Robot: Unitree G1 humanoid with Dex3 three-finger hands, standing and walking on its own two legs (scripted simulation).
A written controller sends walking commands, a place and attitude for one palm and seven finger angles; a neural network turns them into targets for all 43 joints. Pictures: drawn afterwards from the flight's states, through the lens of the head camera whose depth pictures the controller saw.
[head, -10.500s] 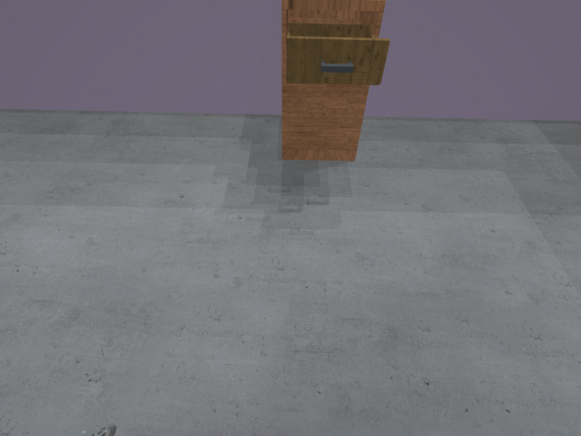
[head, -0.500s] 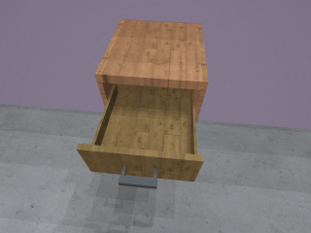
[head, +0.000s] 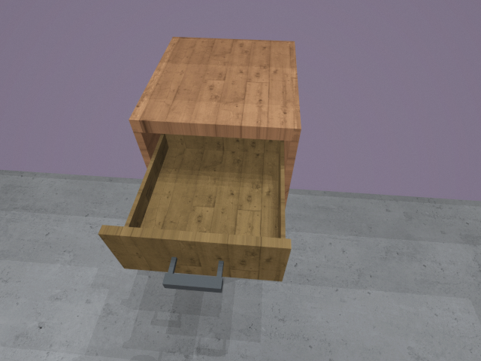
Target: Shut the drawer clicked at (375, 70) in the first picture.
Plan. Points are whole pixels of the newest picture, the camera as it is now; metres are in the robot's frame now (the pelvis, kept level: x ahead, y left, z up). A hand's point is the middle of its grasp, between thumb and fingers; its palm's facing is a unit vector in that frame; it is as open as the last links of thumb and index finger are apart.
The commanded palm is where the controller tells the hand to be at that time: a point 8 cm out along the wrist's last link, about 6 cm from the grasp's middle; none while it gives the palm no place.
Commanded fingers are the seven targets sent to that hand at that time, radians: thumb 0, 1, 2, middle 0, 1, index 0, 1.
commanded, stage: look again from close up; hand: left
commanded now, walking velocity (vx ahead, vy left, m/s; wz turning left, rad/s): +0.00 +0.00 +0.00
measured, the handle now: (195, 273) +0.29 +0.11 -0.09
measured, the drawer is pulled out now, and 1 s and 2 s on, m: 0.29 0.29 0.29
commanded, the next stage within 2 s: shuffle to correct the standing spot in 0.04 s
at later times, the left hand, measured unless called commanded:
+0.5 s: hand out of the picture +0.02 +0.14 -0.17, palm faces -0.02 -0.97 -0.23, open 7.4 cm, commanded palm none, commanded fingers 0.00 0.90 0.90 -0.20 -0.30 -0.20 -0.30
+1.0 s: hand out of the picture -0.01 +0.15 -0.17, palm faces -0.01 -0.98 -0.22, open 7.4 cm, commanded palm none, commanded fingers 0.00 0.90 0.90 -0.20 -0.30 -0.20 -0.30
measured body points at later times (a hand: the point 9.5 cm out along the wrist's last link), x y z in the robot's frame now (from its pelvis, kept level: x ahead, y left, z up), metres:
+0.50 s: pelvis -0.01 -0.05 +0.00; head +0.02 -0.06 +0.45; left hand +0.02 +0.19 -0.15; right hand -0.01 -0.27 -0.17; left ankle -0.04 +0.09 -0.74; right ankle -0.05 -0.11 -0.74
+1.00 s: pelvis -0.01 -0.03 +0.00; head +0.02 -0.03 +0.45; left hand +0.00 +0.20 -0.16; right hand +0.02 -0.26 -0.16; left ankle -0.04 +0.08 -0.73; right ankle -0.05 -0.11 -0.74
